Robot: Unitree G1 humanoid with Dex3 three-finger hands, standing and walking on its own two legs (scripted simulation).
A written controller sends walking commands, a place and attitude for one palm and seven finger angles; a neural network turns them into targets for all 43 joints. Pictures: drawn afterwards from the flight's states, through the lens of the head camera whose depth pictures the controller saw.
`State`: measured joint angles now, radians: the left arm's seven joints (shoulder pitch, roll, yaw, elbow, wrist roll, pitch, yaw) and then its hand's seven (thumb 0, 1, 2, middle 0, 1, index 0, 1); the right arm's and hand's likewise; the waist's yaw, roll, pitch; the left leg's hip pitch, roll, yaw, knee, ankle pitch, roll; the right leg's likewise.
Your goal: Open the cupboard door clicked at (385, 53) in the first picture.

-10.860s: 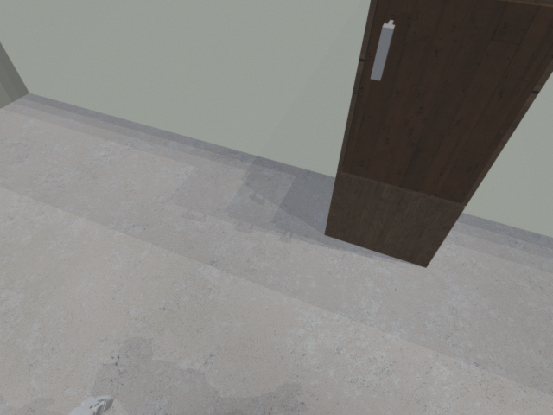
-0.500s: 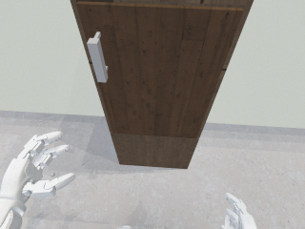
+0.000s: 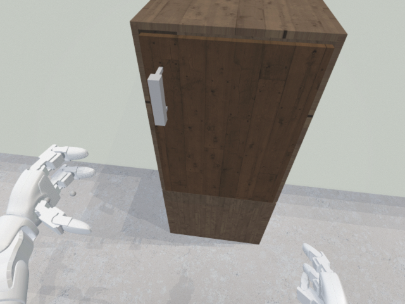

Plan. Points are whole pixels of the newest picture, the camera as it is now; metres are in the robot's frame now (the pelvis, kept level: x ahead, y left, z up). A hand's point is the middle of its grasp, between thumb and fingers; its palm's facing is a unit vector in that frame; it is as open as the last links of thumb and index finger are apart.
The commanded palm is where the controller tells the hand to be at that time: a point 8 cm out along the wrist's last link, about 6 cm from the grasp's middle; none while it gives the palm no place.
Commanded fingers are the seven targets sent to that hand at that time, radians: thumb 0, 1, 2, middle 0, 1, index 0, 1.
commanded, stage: raise the hand with hooked fingers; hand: left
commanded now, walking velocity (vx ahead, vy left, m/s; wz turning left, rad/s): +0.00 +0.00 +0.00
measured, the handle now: (160, 96) +0.55 +0.16 +0.13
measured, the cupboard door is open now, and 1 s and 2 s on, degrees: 0 0 0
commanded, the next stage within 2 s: move the hooked fingers beside the handle in 0.78 s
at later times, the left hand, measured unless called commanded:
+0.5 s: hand (83, 164) +0.31 +0.24 +0.15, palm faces -0.02 -1.00 -0.04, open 14.0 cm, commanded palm +0.28 +0.29 +0.15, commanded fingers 0.00 -0.50 0.30 -0.30 -1.20 -0.30 -1.20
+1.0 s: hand (84, 165) +0.31 +0.24 +0.15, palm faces +0.03 -1.00 -0.03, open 14.0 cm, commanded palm +0.29 +0.29 +0.15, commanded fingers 0.00 -0.50 0.30 -0.30 -1.20 -0.30 -1.20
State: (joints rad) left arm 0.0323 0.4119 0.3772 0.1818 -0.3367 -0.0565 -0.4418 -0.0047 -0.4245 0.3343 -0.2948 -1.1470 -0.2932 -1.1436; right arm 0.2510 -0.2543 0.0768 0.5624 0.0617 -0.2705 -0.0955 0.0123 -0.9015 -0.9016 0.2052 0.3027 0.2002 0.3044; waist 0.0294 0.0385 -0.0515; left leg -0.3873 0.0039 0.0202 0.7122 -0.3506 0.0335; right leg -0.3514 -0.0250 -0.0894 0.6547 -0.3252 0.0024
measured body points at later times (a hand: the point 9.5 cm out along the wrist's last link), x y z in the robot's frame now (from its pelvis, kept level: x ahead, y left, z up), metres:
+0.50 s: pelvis +0.01 -0.02 +0.01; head +0.01 -0.04 +0.46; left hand +0.30 +0.30 +0.15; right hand +0.17 -0.27 -0.06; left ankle +0.01 +0.09 -0.72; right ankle +0.01 -0.12 -0.72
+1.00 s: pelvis +0.00 -0.03 +0.01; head +0.00 -0.04 +0.46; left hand +0.30 +0.30 +0.15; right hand +0.17 -0.27 -0.06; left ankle +0.01 +0.09 -0.72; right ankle +0.01 -0.13 -0.72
